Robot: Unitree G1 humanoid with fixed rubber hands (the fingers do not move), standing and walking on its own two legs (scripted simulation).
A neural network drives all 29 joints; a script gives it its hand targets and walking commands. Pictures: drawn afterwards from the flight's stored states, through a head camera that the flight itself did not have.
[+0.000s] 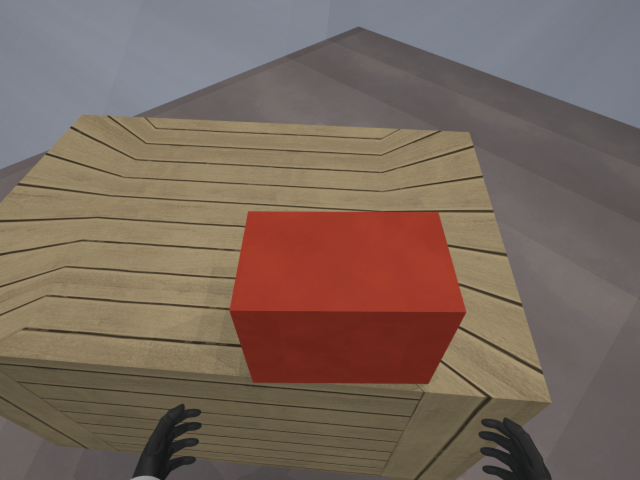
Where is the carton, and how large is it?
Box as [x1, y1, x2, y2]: [229, 211, 465, 383]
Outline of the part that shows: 248,211 229,310 253,382 428,383 465,313 464,305 437,212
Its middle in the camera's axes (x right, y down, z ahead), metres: +0.03 +0.10 +0.59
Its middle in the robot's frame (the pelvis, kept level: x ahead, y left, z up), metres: +0.37 -0.01 -0.03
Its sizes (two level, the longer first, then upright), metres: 0.279 0.168 0.217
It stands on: a pedestal, 0.64 m high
